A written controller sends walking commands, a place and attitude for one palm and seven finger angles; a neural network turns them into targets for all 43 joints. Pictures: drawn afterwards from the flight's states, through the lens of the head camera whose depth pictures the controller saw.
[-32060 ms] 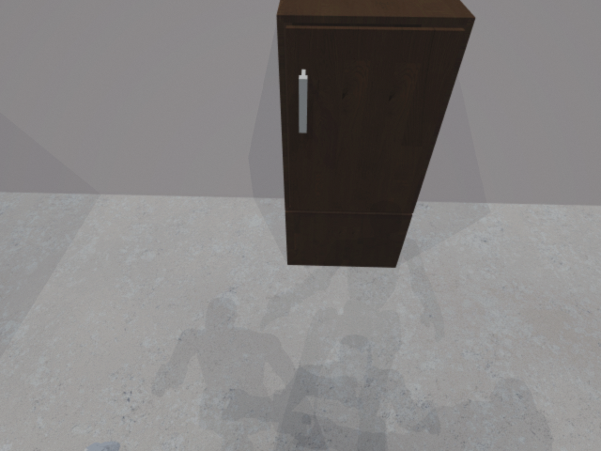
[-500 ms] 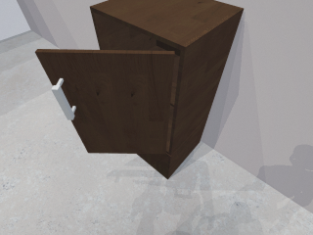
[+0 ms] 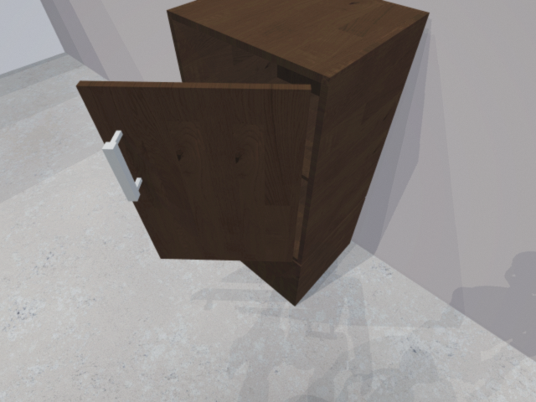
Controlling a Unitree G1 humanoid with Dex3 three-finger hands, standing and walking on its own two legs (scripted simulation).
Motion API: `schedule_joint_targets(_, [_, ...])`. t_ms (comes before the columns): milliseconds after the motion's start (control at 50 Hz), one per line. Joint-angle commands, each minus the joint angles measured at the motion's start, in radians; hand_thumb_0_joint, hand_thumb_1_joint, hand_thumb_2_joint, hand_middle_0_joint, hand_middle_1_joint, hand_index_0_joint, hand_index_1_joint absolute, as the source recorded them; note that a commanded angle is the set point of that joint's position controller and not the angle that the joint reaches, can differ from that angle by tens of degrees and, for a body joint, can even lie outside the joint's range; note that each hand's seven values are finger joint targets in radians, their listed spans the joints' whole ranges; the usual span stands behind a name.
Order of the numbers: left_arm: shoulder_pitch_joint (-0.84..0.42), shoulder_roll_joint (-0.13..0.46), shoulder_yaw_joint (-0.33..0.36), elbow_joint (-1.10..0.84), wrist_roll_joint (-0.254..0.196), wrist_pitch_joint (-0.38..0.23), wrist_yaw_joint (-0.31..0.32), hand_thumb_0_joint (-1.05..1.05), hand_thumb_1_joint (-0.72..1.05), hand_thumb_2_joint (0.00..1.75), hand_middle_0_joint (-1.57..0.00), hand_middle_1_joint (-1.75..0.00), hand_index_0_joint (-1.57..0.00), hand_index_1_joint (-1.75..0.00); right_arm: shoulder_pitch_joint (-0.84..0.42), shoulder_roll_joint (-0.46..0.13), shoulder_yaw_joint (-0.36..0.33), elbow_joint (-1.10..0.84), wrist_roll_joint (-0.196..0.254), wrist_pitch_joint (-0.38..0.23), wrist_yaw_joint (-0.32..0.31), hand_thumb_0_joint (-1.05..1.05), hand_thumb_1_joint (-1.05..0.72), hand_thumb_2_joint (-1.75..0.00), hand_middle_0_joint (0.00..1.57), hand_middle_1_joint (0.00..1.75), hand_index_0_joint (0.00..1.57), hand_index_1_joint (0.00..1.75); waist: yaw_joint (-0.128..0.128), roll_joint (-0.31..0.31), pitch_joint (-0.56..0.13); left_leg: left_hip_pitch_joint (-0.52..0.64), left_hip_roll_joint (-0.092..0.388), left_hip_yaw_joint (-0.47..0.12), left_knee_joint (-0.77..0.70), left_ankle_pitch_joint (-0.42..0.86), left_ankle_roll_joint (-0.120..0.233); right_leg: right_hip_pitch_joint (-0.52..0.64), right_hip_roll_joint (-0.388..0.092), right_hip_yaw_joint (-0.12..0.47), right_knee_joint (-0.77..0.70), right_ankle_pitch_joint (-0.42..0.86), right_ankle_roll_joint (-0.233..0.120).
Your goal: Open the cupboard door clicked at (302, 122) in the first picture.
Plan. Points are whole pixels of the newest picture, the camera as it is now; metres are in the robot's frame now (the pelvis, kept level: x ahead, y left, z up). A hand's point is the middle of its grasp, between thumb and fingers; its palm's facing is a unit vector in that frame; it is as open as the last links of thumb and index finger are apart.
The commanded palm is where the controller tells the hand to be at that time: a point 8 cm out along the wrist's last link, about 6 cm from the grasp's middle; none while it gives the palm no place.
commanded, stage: shuffle to correct the standing spot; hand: left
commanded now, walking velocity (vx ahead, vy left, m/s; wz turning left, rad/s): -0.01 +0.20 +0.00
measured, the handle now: (126, 167) +0.54 +0.34 +0.00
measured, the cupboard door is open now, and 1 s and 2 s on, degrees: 40 40 40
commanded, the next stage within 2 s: come to a stop and stand still in 0.60 s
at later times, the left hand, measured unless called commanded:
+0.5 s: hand out of the picture +0.02 +0.24 -0.17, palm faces +0.05 -0.96 -0.27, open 7.3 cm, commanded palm none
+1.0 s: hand out of the picture -0.01 +0.33 -0.18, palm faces +0.05 -0.98 -0.19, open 7.3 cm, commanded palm none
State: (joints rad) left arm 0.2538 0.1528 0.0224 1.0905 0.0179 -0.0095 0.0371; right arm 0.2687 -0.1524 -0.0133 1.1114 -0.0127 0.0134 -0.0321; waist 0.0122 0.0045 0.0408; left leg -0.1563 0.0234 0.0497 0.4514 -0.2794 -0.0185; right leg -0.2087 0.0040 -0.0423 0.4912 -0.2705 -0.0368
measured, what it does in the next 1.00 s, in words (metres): steps to the left: right foot, then left foot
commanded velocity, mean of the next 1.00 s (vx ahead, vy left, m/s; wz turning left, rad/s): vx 0.03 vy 0.07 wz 0.00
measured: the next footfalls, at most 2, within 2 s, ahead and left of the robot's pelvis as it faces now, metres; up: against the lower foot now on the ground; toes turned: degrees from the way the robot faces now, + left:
right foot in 0.44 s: -0.01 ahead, -0.05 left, +0.00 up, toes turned -8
left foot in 0.80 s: +0.02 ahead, +0.26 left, +0.00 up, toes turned +2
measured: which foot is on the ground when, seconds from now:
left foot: down 0.00-0.44, up 0.46-0.78, down 0.80-1.00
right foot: down 0.00-0.18, up 0.20-0.42, down 0.44-0.80, up 0.82-1.00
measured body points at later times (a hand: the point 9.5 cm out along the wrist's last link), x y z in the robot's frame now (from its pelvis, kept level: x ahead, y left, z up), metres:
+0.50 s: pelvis -0.03 +0.05 -0.01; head +0.01 +0.02 +0.44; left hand +0.01 +0.29 -0.15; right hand +0.00 -0.17 -0.18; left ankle -0.03 +0.14 -0.72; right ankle -0.05 -0.05 -0.74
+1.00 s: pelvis -0.02 +0.14 +0.00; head +0.00 +0.17 +0.45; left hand -0.01 +0.39 -0.17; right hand +0.03 -0.09 -0.14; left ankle -0.01 +0.26 -0.74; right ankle -0.04 +0.03 -0.71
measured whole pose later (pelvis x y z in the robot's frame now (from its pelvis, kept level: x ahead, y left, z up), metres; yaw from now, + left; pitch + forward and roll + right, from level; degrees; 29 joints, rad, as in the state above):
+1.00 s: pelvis -0.02 +0.14 +0.00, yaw +0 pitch -1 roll +1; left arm 0.27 0.21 0.06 1.06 0.02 0.04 0.02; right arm 0.21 -0.14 -0.02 1.03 -0.03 0.00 -0.04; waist 0.01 -0.06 0.06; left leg -0.22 0.02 0.07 0.47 -0.23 0.01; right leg -0.34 -0.04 -0.04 0.82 -0.46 0.01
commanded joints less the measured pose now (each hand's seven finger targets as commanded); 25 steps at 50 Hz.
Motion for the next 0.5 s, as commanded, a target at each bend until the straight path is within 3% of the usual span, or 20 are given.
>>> schedule_joint_targets(0, [0.056,0.188,0.052,-0.052,0.002,-0.001,0.016,0.00,0.90,0.90,-0.20,-0.30,-0.20,-0.30,0.062,-0.069,-0.026,-0.064,-0.005,0.004,0.004,0.00,-0.90,-0.90,0.20,0.30,0.20,0.30,0.012,-0.153,0.016,-0.124,0.022,0.004,0.080,-0.033,0.003,0.010,-0.314,0.291,-0.154,0.240,-0.117])
schedule_joint_targets(60, [0.035,0.196,0.068,-0.077,0.008,0.008,0.018,0.00,0.90,0.90,-0.20,-0.30,-0.20,-0.30,0.075,-0.065,-0.034,-0.082,-0.006,0.005,0.009,0.00,-0.90,-0.90,0.20,0.30,0.20,0.30,0.005,-0.156,0.016,-0.099,0.021,0.006,0.060,-0.034,0.007,-0.043,-0.323,0.275,-0.120,0.226,-0.121])
schedule_joint_targets(100, [0.002,0.183,0.071,-0.098,0.006,0.018,0.015,0.00,0.90,0.90,-0.20,-0.30,-0.20,-0.30,0.104,-0.070,-0.039,-0.083,-0.008,0.002,0.011,0.00,-0.90,-0.90,0.20,0.30,0.20,0.30,-0.011,-0.088,0.009,-0.017,0.029,-0.002,-0.013,0.054,0.019,-0.120,-0.260,0.195,-0.052,0.147,-0.083])
schedule_joint_targets(120, [-0.013,0.161,0.068,-0.114,0.008,0.025,0.013,0.00,0.90,0.90,-0.20,-0.30,-0.20,-0.30,0.104,-0.095,-0.044,-0.091,-0.011,0.001,0.011,0.00,-0.90,-0.90,0.20,0.30,0.20,0.30,-0.015,0.017,0.022,0.001,0.082,-0.055,-0.051,0.122,0.043,-0.167,-0.191,0.128,0.015,0.068,-0.049])
schedule_joint_targets(140, [-0.036,0.128,0.064,-0.128,0.008,0.032,0.010,0.00,0.90,0.90,-0.20,-0.30,-0.20,-0.30,0.118,-0.127,-0.048,-0.099,-0.017,0.000,0.010,0.00,-0.90,-0.90,0.20,0.30,0.20,0.30,-0.021,0.158,0.027,-0.015,0.164,-0.157,-0.111,0.209,0.095,-0.192,-0.101,0.016,0.139,-0.051,-0.009])
schedule_joint_targets(160, [-0.045,0.098,0.057,-0.139,0.009,0.039,0.012,0.00,0.90,0.90,-0.20,-0.30,-0.20,-0.30,0.113,-0.141,-0.049,-0.114,-0.017,0.002,0.007,0.00,-0.90,-0.90,0.20,0.30,0.20,0.30,-0.023,0.227,0.037,-0.039,0.229,-0.225,-0.185,0.251,0.161,-0.231,-0.047,-0.038,0.305,-0.229,0.014])
schedule_joint_targets(180, [-0.043,0.091,0.055,-0.138,0.008,0.045,0.015,0.00,0.90,0.90,-0.20,-0.30,-0.20,-0.30,0.093,-0.138,-0.047,-0.130,-0.017,0.003,0.003,0.00,-0.90,-0.90,0.20,0.30,0.20,0.30,-0.022,0.203,0.025,-0.066,0.245,-0.245,-0.198,0.267,0.214,-0.245,-0.049,-0.005,0.453,-0.291,0.007])
schedule_joint_targets(200, [-0.028,0.082,0.057,-0.133,0.008,0.046,0.015,0.00,0.90,0.90,-0.20,-0.30,-0.20,-0.30,0.067,-0.137,-0.044,-0.147,-0.021,0.005,0.002,0.00,-0.90,-0.90,0.20,0.30,0.20,0.30,-0.010,0.161,0.012,-0.073,0.241,-0.227,-0.182,0.285,0.235,-0.253,-0.057,0.008,0.537,-0.285,-0.002])
schedule_joint_targets(240, [0.004,0.063,0.052,-0.125,0.010,0.041,0.014,0.00,0.90,0.90,-0.20,-0.30,-0.20,-0.30,0.025,-0.132,-0.039,-0.171,-0.026,0.003,0.004,0.00,-0.90,-0.90,0.20,0.30,0.20,0.30,0.010,0.102,-0.014,-0.061,0.220,-0.186,-0.150,0.351,0.240,-0.241,-0.073,-0.007,0.533,-0.263,0.004])
schedule_joint_targets(300, [0.015,0.049,0.042,-0.129,0.008,0.040,0.015,0.00,0.90,0.90,-0.20,-0.30,-0.20,-0.30,0.042,-0.134,-0.040,-0.173,-0.028,0.006,0.004,0.00,-0.90,-0.90,0.20,0.30,0.20,0.30,0.000,0.106,-0.027,-0.025,0.197,-0.159,-0.118,0.432,0.234,-0.180,-0.077,-0.041,0.361,-0.236,0.018])
schedule_joint_targets(320, [0.029,0.050,0.039,-0.129,0.008,0.036,0.015,0.00,0.90,0.90,-0.20,-0.30,-0.20,-0.30,0.044,-0.133,-0.041,-0.170,-0.025,0.005,0.004,0.00,-0.90,-0.90,0.20,0.30,0.20,0.30,0.007,0.091,-0.038,-0.002,0.200,-0.151,-0.096,0.476,0.235,-0.159,-0.075,-0.045,0.283,-0.222,0.021])
schedule_joint_targets(360, [0.072,0.050,0.038,-0.121,0.009,0.026,0.018,0.00,0.90,0.90,-0.20,-0.30,-0.20,-0.30,0.055,-0.137,-0.043,-0.169,-0.016,0.006,0.007,0.00,-0.90,-0.90,0.20,0.30,0.20,0.30,0.025,0.062,-0.069,-0.027,0.175,-0.130,-0.038,0.437,0.201,-0.034,-0.082,-0.051,0.070,-0.066,0.027])
schedule_joint_targets(380, [0.112,0.071,0.041,-0.111,0.010,0.017,0.022,0.00,0.90,0.90,-0.20,-0.30,-0.20,-0.30,0.046,-0.130,-0.044,-0.175,-0.009,0.004,0.011,0.00,-0.90,-0.90,0.20,0.30,0.20,0.30,0.047,0.004,-0.079,-0.092,0.144,-0.105,0.011,0.327,0.157,0.079,-0.121,-0.027,-0.069,0.057,0.022])
schedule_joint_targets(400, [0.144,0.135,0.051,-0.103,0.018,0.005,0.029,0.00,0.90,0.90,-0.20,-0.30,-0.20,-0.30,0.047,-0.097,-0.043,-0.189,0.001,0.000,0.016,0.00,-0.90,-0.90,0.20,0.30,0.20,0.30,0.050,-0.158,-0.074,-0.242,0.059,-0.019,0.134,0.103,0.086,0.197,-0.304,0.167,-0.149,0.191,-0.032])
schedule_joint_targets(420, [0.169,0.218,0.069,-0.108,0.020,0.000,0.032,0.00,0.90,0.90,-0.20,-0.30,-0.20,-0.30,0.028,-0.078,-0.045,-0.217,-0.007,0.004,0.022,0.00,-0.90,-0.90,0.20,0.30,0.20,0.30,0.057,-0.295,-0.022,-0.421,-0.055,0.038,0.300,-0.218,0.019,0.251,-0.511,0.376,-0.156,0.528,-0.146])
schedule_joint_targets(440, [0.208,0.214,0.072,-0.093,0.012,-0.009,0.033,0.00,0.90,0.90,-0.20,-0.30,-0.20,-0.30,-0.028,-0.104,-0.049,-0.215,-0.018,0.021,0.018,0.00,-0.90,-0.90,0.20,0.30,0.20,0.30,0.077,-0.265,-0.035,-0.425,-0.023,-0.038,0.477,-0.294,0.005,0.194,-0.542,0.392,-0.153,0.633,-0.207])
schedule_joint_targets(480, [0.124,0.185,0.067,-0.113,0.016,-0.012,0.035,0.00,0.90,0.90,-0.20,-0.30,-0.20,-0.30,-0.043,-0.101,-0.056,-0.208,-0.015,0.031,0.028,0.00,-0.90,-0.90,0.20,0.30,0.20,0.30,0.040,-0.208,0.014,-0.453,0.004,-0.082,0.655,-0.189,-0.007,0.109,-0.456,0.285,-0.149,0.533,-0.197])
